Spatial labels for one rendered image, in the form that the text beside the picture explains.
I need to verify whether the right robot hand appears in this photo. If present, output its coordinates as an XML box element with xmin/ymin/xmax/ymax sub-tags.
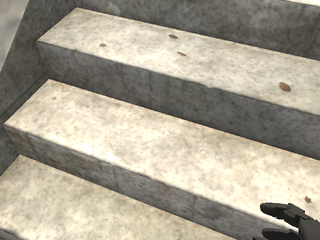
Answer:
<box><xmin>252</xmin><ymin>202</ymin><xmax>320</xmax><ymax>240</ymax></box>

